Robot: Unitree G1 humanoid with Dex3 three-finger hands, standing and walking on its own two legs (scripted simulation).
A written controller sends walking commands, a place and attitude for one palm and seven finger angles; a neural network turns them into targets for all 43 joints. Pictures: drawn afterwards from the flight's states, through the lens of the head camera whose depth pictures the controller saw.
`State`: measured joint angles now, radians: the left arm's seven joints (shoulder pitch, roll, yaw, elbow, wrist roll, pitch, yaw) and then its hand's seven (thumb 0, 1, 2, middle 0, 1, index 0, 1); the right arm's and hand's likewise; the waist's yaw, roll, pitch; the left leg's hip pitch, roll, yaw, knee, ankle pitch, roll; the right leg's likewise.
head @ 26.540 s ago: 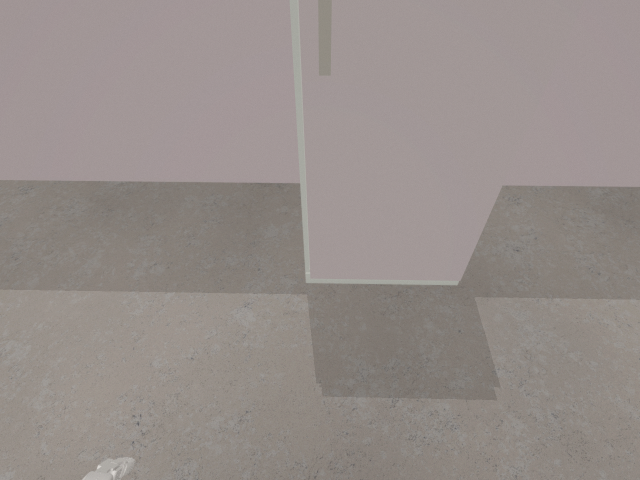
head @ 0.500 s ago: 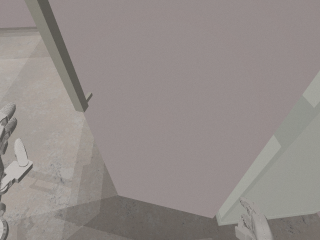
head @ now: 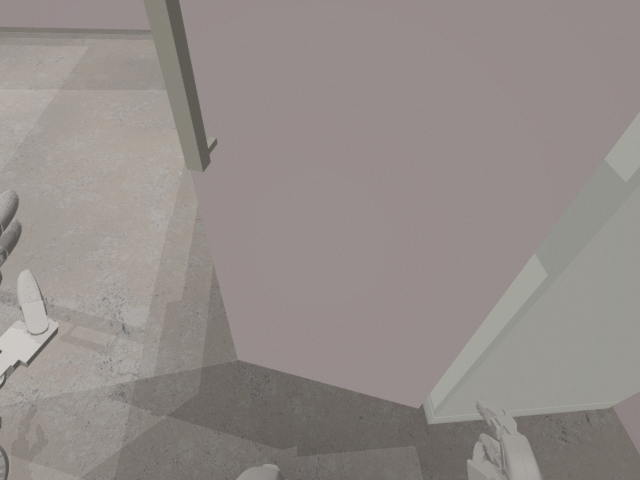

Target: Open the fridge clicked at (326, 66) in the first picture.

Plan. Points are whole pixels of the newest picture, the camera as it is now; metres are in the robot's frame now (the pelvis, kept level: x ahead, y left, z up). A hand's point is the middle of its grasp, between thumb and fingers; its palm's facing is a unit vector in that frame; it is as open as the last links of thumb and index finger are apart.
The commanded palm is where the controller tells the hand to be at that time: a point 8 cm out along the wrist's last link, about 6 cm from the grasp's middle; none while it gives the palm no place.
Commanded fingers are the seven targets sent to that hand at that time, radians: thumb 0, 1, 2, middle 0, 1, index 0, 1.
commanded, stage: step back with the hand held close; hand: left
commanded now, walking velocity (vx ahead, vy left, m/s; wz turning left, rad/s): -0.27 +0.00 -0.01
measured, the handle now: (182, 44) +0.50 +0.22 +0.28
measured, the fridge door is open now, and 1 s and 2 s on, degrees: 70 70 70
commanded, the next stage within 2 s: stop stepping back and stand still in 0.46 s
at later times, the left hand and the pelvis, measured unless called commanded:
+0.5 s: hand out of the picture +0.14 +0.28 +0.17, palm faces +0.38 -0.84 -0.39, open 7.4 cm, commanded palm +0.06 +0.31 +0.19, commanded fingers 0.00 0.90 0.90 -0.20 -0.30 -0.20 -0.30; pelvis -0.09 +0.02 +0.01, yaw -2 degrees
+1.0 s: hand out of the picture -0.02 +0.32 +0.17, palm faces +0.54 -0.80 -0.25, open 7.4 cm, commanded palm -0.09 +0.35 +0.19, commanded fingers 0.00 0.90 0.90 -0.20 -0.30 -0.20 -0.30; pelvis -0.22 +0.05 +0.00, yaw +2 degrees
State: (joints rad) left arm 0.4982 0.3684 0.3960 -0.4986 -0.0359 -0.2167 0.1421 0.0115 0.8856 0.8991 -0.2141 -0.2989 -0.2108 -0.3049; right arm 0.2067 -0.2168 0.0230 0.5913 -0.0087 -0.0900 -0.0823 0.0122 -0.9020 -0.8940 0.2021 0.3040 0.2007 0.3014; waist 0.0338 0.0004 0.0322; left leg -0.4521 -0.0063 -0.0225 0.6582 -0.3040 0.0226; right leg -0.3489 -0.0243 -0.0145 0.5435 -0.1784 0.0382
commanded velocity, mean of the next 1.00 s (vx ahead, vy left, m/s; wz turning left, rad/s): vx -0.08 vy -0.02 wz -0.02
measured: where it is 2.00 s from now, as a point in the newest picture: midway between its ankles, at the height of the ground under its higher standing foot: outside the picture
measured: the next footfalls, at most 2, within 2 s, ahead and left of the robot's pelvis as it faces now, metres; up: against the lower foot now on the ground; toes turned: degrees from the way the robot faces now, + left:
right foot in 0.28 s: -0.11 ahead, -0.11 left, +0.00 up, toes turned +1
left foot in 0.42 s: +0.04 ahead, +0.09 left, +0.00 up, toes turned +1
